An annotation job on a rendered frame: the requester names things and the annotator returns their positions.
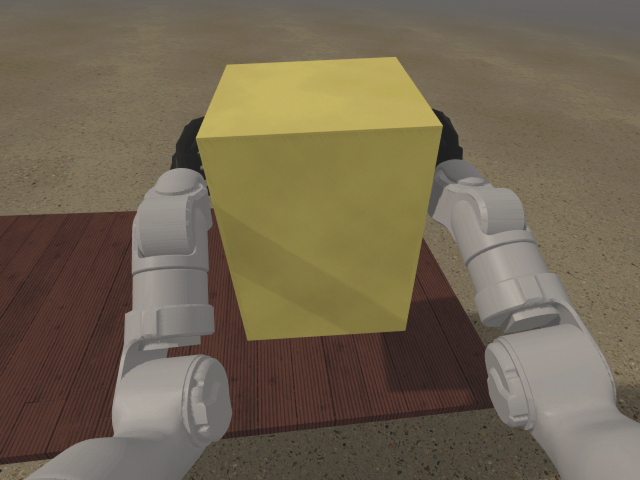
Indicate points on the robot left forearm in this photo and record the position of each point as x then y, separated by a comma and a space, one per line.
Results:
169, 267

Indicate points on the robot right hand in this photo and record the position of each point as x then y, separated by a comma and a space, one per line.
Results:
449, 145

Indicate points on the robot left hand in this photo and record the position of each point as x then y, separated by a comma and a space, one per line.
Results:
187, 155

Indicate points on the robot right upper arm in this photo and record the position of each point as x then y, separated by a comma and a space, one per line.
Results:
553, 383

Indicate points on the robot left upper arm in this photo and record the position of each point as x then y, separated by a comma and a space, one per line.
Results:
166, 412

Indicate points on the robot right forearm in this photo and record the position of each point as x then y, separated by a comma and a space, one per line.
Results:
514, 288

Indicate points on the carton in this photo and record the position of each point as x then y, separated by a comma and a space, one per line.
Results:
320, 175

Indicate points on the table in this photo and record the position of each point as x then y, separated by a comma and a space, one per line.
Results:
66, 284

